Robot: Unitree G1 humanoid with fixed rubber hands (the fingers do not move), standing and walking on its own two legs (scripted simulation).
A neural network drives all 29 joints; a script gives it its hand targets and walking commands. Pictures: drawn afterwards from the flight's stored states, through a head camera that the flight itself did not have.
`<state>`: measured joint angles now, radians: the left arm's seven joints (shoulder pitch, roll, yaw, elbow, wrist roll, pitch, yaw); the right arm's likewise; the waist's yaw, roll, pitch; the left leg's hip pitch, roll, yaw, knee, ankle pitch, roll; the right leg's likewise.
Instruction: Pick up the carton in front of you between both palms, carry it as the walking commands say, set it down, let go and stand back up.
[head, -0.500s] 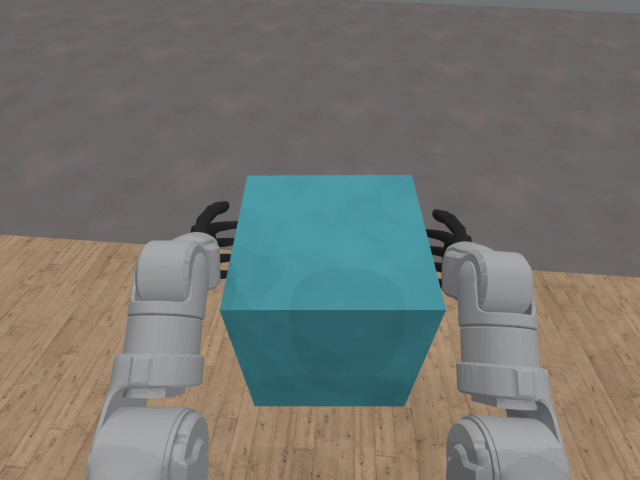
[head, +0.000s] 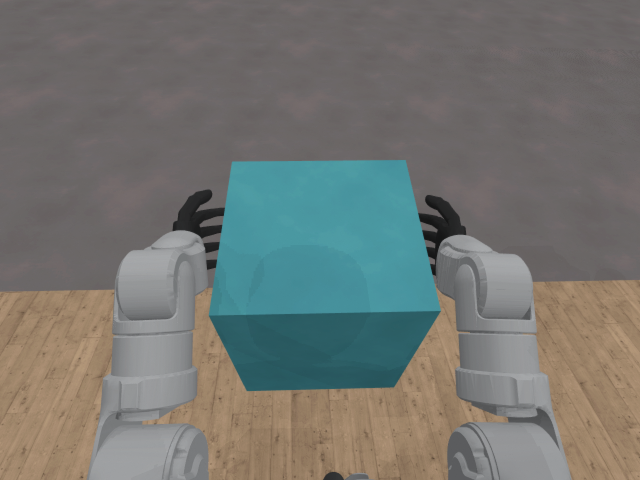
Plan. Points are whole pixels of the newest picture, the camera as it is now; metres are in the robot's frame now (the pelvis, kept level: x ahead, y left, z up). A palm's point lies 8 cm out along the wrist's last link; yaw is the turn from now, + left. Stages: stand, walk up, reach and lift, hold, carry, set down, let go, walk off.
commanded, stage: carry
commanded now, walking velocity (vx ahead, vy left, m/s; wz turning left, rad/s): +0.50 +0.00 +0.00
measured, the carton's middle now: (320, 284) +0.37 -0.02 +0.05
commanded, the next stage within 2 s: none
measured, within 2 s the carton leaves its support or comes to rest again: neither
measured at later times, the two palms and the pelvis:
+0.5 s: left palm (208, 131) +0.65 +0.14 +0.10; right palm (383, 132) +0.66 -0.16 +0.09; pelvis +0.29 -0.02 -0.03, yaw -1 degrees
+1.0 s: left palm (231, 81) +0.95 +0.13 +0.03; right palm (361, 85) +0.93 -0.17 +0.04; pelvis +0.58 +0.01 -0.06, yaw -1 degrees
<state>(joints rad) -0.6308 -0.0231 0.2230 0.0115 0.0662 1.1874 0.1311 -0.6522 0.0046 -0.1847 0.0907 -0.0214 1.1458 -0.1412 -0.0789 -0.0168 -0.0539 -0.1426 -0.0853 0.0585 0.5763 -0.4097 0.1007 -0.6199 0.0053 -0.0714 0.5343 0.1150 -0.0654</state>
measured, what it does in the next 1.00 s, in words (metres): goes down: right foot 0.04 m lower, then left foot 0.04 m lower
